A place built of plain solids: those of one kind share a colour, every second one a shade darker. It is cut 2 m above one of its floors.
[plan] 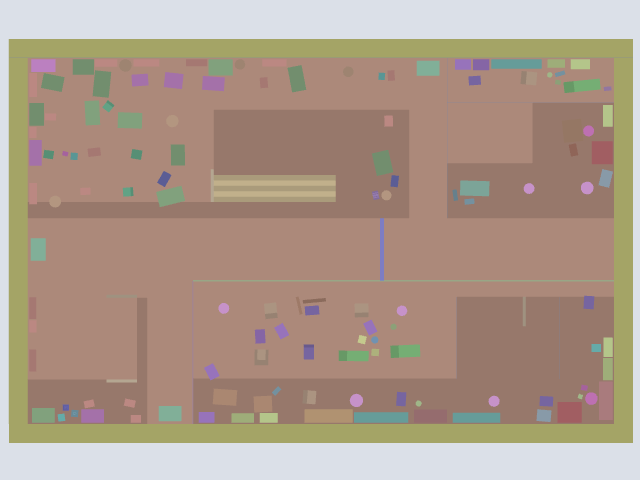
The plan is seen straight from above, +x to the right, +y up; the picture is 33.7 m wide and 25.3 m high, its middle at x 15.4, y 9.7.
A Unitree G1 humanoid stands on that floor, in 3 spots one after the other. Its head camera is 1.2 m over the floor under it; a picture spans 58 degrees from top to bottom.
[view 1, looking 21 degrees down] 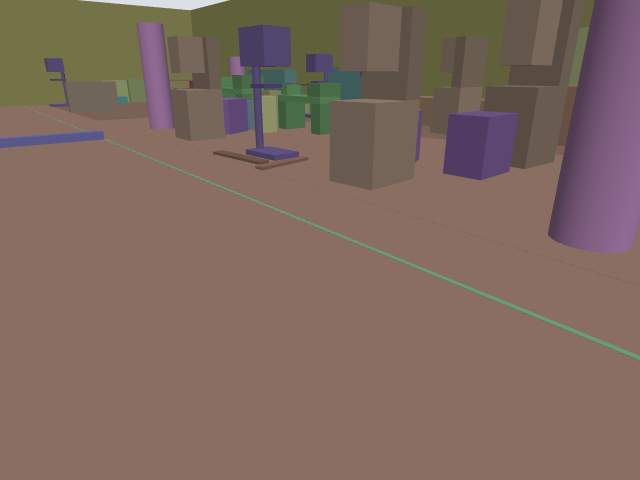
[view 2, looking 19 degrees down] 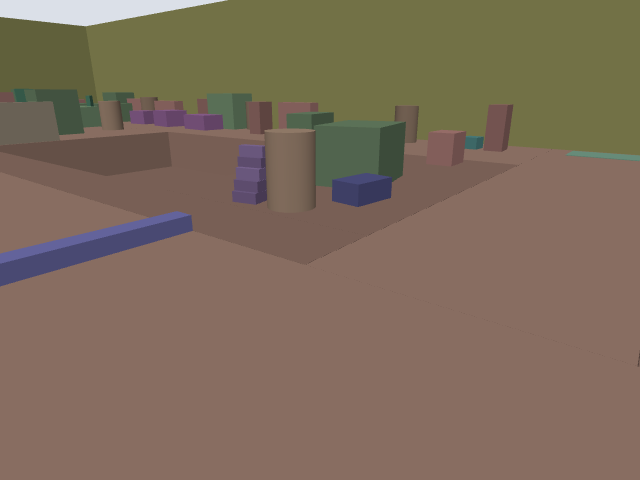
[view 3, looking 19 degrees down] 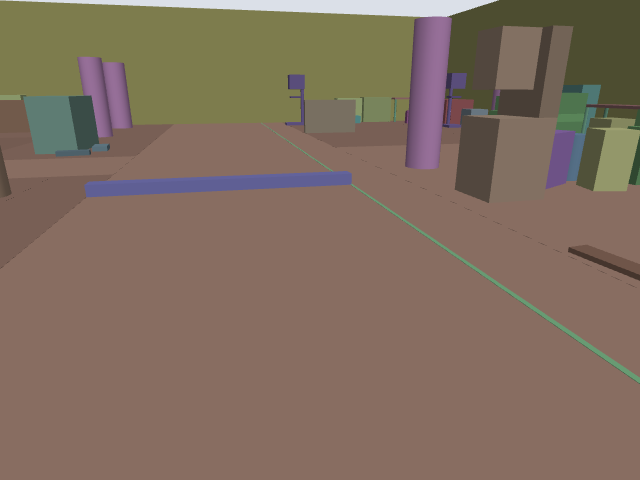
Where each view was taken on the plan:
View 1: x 9.20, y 9.70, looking -39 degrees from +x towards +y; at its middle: floor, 3.35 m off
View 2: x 21.99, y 8.61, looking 128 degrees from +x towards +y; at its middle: floor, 3.69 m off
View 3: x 13.02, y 9.27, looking -13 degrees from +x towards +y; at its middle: floor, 3.69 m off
